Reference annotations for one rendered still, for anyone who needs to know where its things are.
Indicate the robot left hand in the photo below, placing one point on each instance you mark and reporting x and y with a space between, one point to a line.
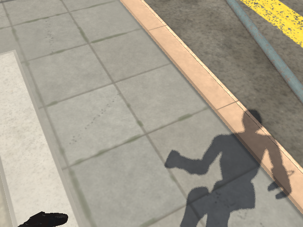
43 219

